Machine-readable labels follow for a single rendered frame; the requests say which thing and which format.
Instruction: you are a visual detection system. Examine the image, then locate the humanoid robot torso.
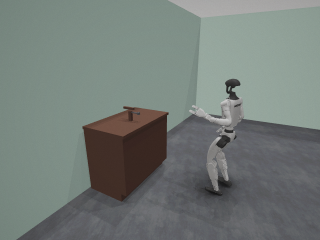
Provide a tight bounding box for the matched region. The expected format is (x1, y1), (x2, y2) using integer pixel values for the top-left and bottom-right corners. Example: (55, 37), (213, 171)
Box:
(221, 97), (241, 143)

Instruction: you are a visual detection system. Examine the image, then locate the right robot upper arm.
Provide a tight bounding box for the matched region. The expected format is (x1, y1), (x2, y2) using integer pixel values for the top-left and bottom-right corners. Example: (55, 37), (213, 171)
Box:
(238, 97), (244, 120)

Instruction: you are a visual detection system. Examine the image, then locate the robot left forearm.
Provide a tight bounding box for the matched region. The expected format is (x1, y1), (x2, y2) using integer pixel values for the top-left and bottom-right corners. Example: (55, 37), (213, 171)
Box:
(203, 113), (230, 126)

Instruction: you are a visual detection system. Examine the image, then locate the robot right hand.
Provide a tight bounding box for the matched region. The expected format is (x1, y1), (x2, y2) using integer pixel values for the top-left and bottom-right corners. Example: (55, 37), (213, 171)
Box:
(216, 126), (225, 136)

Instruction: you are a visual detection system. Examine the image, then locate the right robot shin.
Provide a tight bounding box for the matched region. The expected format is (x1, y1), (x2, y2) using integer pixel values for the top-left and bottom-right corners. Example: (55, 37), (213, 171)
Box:
(216, 152), (229, 181)

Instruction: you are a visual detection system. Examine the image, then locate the counter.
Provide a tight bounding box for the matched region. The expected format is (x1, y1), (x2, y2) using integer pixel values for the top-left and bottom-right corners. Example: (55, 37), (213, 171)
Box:
(82, 106), (169, 202)

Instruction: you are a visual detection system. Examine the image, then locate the robot left hand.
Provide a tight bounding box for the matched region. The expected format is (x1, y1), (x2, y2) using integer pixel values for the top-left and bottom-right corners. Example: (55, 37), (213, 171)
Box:
(189, 105), (206, 118)

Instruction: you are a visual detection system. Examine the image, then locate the left robot upper arm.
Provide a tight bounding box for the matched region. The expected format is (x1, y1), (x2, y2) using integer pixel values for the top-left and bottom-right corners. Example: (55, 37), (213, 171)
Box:
(220, 99), (232, 127)

